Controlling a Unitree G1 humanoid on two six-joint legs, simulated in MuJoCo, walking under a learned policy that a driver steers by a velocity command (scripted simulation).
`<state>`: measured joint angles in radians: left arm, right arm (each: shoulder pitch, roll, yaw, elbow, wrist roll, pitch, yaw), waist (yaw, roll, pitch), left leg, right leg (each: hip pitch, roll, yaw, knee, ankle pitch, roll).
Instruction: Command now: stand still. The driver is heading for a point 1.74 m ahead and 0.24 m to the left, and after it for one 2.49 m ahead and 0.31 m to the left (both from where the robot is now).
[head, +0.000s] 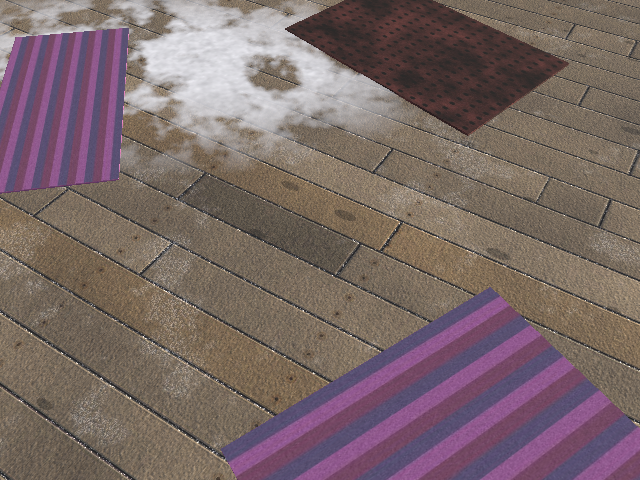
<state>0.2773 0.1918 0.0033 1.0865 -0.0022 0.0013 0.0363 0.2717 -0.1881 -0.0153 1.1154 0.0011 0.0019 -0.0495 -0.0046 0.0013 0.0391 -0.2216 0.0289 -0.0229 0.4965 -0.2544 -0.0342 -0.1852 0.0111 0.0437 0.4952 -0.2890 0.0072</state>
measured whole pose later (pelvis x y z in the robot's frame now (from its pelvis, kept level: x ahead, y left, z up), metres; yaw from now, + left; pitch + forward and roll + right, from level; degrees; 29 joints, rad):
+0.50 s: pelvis +0.05 +0.03 -0.01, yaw +0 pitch +0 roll +0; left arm 0.41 0.21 0.03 1.07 -0.04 -0.04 0.03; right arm 0.38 -0.18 -0.03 1.09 0.03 -0.10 -0.01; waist -0.01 -0.04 -0.02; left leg -0.23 -0.02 0.04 0.59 -0.37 0.04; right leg -0.24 -0.02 0.07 0.71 -0.44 -0.01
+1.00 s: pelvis +0.31 -0.03 -0.01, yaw +0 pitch +1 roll +0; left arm 0.12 0.24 0.05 0.91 -0.01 -0.11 -0.04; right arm 0.38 -0.23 -0.03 1.00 0.03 -0.11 -0.01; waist -0.01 0.02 0.04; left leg -0.34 0.04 -0.05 1.23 -0.36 0.04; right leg -0.38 0.04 -0.07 0.51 -0.17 -0.06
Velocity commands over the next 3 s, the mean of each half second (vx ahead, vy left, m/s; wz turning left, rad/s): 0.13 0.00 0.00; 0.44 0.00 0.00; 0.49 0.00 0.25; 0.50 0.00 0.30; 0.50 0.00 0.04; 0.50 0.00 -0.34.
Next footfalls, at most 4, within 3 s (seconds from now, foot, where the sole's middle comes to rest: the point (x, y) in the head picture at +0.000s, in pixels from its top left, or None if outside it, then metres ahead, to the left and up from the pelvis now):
0.88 right None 0.42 -0.11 -0.77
1.44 left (275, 379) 0.74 0.13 -0.77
1.96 right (324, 262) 1.08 0.02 -0.77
2.50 left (214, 205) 1.29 0.33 -0.77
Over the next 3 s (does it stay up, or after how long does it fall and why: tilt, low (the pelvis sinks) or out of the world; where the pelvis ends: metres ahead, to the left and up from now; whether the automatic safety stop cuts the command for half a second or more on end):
stays up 1.41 0.24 -0.01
